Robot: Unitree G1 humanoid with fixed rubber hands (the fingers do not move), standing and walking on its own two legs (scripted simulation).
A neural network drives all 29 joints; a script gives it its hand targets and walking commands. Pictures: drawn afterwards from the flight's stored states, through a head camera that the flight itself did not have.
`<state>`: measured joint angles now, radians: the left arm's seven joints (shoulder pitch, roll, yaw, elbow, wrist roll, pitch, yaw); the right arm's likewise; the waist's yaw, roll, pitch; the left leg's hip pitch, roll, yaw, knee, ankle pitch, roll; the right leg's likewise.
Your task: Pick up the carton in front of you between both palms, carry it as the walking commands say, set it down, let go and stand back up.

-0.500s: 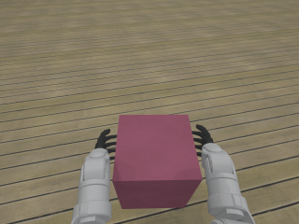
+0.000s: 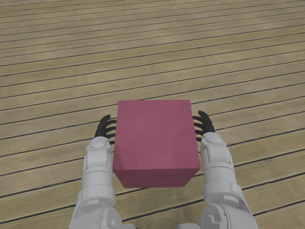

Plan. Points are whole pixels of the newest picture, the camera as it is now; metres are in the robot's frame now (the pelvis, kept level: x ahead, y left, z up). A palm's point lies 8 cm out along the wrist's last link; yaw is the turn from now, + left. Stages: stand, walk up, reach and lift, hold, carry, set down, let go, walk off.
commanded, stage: set down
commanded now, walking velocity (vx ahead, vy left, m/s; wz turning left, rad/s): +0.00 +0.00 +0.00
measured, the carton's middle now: (154, 147) +0.35 +0.00 -0.08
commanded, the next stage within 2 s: none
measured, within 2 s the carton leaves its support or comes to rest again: rests again in 1.92 s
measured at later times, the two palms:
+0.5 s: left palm (111, 151) +0.39 +0.16 -0.19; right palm (190, 152) +0.37 -0.14 -0.18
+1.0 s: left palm (117, 157) +0.43 +0.16 -0.35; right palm (181, 161) +0.40 -0.13 -0.34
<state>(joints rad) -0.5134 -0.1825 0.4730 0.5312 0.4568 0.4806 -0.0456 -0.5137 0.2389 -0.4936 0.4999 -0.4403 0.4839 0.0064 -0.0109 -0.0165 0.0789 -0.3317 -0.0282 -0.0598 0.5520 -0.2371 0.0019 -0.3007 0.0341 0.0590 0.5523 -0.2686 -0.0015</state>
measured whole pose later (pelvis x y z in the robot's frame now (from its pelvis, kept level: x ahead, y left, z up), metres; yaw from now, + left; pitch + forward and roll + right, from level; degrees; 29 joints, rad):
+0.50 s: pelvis -0.05 +0.01 -0.12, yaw -1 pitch +35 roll -2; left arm -0.79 -0.06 0.43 0.59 0.29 0.27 -0.01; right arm -0.72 0.20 -0.53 0.47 -0.26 0.26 -0.05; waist -0.02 -0.02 -0.12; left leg -1.45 -0.07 -0.07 1.20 -0.37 0.00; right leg -1.41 0.07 0.07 1.20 -0.41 0.04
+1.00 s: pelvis -0.07 +0.01 -0.25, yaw -3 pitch +46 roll -4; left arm -1.07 0.09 0.36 0.78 0.22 0.28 0.02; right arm -0.96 0.12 -0.53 0.58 -0.19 0.26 -0.13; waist -0.01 -0.02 -0.13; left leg -2.00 -0.10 -0.08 1.69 -0.48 -0.02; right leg -1.95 0.12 0.06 1.67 -0.53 0.07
